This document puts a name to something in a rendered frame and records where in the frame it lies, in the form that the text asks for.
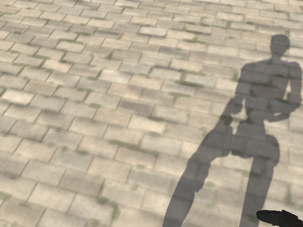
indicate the robot right hand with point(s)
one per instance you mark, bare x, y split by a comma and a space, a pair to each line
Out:
279, 218

